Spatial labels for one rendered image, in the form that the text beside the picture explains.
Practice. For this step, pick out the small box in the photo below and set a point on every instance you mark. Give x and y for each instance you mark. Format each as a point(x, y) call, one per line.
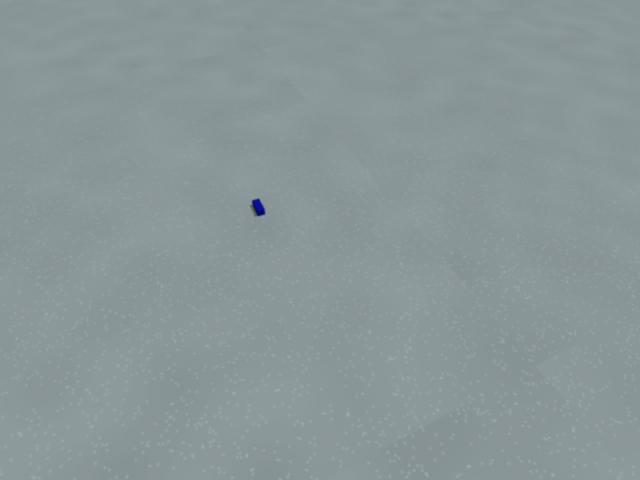
point(258, 207)

